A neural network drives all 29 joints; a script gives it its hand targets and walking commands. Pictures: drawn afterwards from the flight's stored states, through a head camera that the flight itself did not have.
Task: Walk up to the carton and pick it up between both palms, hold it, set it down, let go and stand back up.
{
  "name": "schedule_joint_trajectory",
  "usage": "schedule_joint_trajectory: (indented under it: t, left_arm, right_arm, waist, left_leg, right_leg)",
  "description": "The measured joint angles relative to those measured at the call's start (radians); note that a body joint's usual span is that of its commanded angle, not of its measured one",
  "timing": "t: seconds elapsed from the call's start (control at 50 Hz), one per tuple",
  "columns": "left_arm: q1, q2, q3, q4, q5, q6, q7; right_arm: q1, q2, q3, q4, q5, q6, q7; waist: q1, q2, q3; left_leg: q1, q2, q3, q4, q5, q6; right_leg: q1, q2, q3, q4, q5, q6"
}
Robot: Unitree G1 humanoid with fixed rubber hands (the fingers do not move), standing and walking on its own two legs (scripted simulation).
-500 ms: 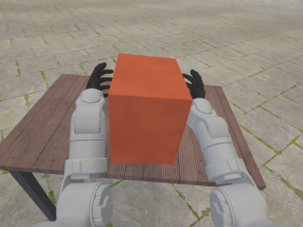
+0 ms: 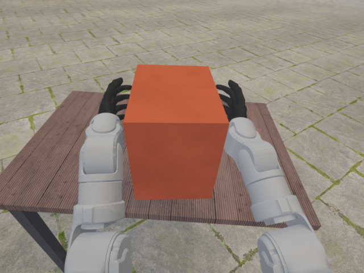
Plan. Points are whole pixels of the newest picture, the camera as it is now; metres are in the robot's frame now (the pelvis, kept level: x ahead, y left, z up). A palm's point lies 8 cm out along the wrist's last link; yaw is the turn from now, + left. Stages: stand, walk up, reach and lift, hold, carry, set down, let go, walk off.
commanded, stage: hold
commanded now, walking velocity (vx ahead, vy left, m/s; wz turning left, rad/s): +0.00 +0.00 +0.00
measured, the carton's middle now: (173, 129) +0.37 +0.00 +0.17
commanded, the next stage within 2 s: none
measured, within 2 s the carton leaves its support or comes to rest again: neither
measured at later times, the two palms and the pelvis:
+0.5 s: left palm (109, 115) +0.36 +0.12 +0.23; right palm (235, 122) +0.35 -0.13 +0.21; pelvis -0.02 +0.00 +0.00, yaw -1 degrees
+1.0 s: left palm (107, 118) +0.36 +0.13 +0.22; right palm (233, 123) +0.35 -0.13 +0.21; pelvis -0.01 +0.00 +0.00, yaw +0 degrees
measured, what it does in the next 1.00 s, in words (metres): stands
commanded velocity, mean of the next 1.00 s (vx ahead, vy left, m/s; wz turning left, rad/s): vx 0.00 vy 0.00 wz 0.00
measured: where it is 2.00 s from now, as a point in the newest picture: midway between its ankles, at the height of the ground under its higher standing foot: outside the picture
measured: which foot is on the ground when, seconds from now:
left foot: down 0.00-1.00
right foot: down 0.00-1.00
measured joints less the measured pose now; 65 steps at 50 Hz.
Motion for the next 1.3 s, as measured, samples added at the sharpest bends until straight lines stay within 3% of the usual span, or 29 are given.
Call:
schedule_joint_trajectory:
  t: [0.08, 0.38, 1.3]
  left_arm:
    - [0.006, -0.017, 0.017, -0.021, 0.031, 0.022, -0.018]
    - [-0.086, -0.009, 0.052, 0.114, 0.063, -0.006, -0.031]
    - [-0.032, -0.014, 0.022, 0.034, 0.059, 0.006, -0.028]
  right_arm:
    - [0.015, 0.021, -0.015, 0.000, -0.018, 0.004, 0.009]
    - [-0.042, 0.057, -0.103, 0.125, -0.099, -0.041, 0.064]
    - [0.006, 0.042, -0.054, 0.063, -0.057, -0.052, 0.045]
  waist:
    - [0.004, -0.012, 0.006]
    - [0.024, -0.021, -0.001]
    - [0.010, -0.023, 0.020]
  left_leg:
    - [0.028, -0.004, 0.005, -0.012, 0.005, 0.002]
    - [0.009, -0.006, 0.024, -0.020, 0.028, 0.004]
    - [0.025, -0.003, 0.023, -0.009, 0.011, 0.006]
  right_leg:
    - [0.020, -0.004, 0.005, 0.002, -0.001, 0.001]
    - [-0.014, -0.007, 0.020, 0.017, 0.014, -0.002]
    - [0.017, -0.005, 0.012, 0.004, 0.006, 0.001]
